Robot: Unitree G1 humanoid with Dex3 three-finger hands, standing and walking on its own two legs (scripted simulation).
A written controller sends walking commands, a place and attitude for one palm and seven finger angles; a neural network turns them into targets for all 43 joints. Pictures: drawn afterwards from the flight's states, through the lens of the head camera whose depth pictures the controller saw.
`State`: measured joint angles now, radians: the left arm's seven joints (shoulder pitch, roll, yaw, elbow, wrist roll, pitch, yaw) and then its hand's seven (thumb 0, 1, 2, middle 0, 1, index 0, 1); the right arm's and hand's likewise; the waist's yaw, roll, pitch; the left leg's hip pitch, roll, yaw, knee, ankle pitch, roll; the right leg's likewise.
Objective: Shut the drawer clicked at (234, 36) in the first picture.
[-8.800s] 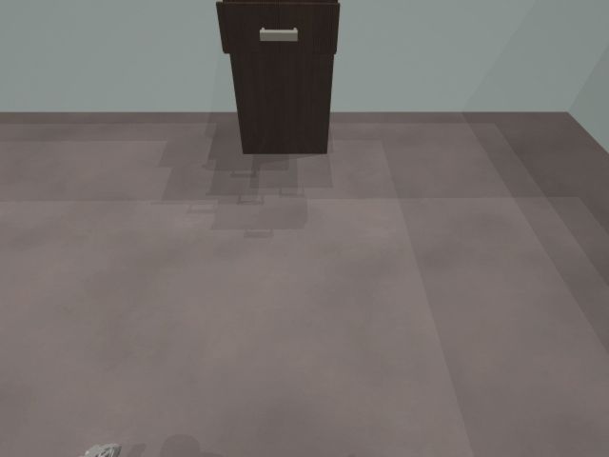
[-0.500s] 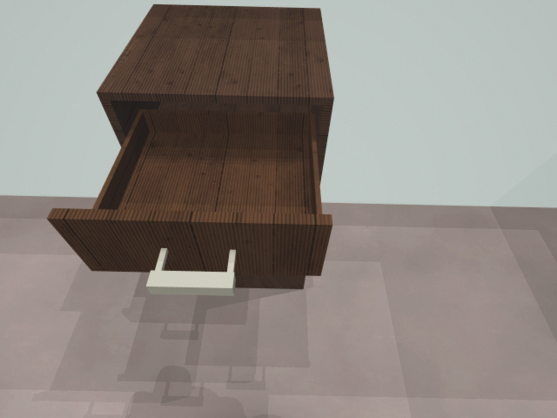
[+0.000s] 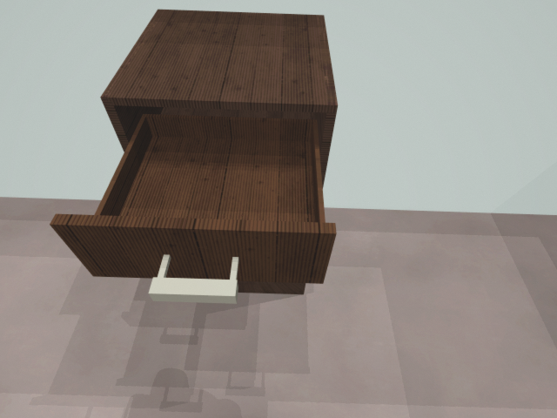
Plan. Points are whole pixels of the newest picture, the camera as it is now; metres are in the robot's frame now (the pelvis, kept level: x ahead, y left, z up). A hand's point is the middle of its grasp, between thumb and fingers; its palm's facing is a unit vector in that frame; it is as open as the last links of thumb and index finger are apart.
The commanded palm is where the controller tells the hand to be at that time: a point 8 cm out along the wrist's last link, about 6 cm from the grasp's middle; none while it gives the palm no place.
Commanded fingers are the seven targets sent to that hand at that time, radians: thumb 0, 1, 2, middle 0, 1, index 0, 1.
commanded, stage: look again from close up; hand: left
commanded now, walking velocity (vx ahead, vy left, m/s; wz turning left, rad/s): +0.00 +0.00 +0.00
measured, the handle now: (197, 276) +0.32 +0.15 -0.01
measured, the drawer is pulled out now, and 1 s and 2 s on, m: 0.30 0.29 0.29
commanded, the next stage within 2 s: raise the hand and make a fist in 0.04 s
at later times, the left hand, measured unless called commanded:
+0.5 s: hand (170, 407) +0.14 +0.15 -0.04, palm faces +0.05 -1.00 -0.03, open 6.4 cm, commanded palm +0.12 +0.21 -0.03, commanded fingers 0.00 0.90 0.90 -0.58 -0.71 -0.58 -0.71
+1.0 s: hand (173, 387) +0.16 +0.14 +0.01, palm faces +0.05 -1.00 -0.05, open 3.7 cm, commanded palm +0.11 +0.19 +0.02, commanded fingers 0.00 0.90 0.90 -1.08 -1.25 -1.08 -1.25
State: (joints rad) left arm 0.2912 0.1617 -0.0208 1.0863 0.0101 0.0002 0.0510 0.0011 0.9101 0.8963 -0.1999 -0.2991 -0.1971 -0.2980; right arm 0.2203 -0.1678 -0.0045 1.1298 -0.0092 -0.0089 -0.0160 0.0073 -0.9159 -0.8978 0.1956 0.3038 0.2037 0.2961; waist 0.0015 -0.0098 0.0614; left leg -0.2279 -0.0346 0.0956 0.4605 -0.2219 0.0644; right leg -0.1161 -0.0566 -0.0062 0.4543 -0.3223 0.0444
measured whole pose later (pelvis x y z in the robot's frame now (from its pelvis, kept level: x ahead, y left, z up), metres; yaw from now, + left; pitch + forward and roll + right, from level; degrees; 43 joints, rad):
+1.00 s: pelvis -0.02 -0.04 -0.05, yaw +3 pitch +9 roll -1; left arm 0.57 0.21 0.13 -0.14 -0.27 -0.33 -0.24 0.01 0.90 0.90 -0.89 -1.05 -0.88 -1.04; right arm 0.29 -0.23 -0.01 0.58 0.04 -0.22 -0.05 0.02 -0.90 -0.90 0.20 0.30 0.21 0.30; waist -0.01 0.04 -0.12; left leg -0.69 0.03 0.01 0.94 -0.40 0.01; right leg -0.58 0.02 -0.10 0.93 -0.50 -0.05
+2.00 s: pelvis +0.00 -0.04 -0.03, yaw +3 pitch +4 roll -1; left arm 0.68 0.21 0.04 -0.45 -0.23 -0.17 -0.14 0.01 0.90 0.90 -1.40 -1.60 -1.40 -1.60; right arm 0.28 -0.25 0.02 0.52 0.05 -0.23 -0.03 0.02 -0.90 -0.90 0.20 0.30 0.20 0.30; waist 0.01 0.06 -0.12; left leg -0.51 0.02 0.01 0.83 -0.38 0.01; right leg -0.39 0.02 -0.10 0.80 -0.48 -0.05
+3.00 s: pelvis -0.01 -0.04 -0.06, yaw +2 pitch +11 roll -1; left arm 0.37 0.18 0.02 -0.06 -0.19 -0.34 -0.10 0.01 0.90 0.90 -1.40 -1.60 -1.40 -1.60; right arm 0.26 -0.26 0.02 0.52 0.02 -0.16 -0.01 0.01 -0.90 -0.90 0.20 0.30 0.21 0.30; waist -0.03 0.04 -0.12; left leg -0.75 0.03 0.01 0.99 -0.43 0.01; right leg -0.64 0.02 -0.09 0.98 -0.53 -0.05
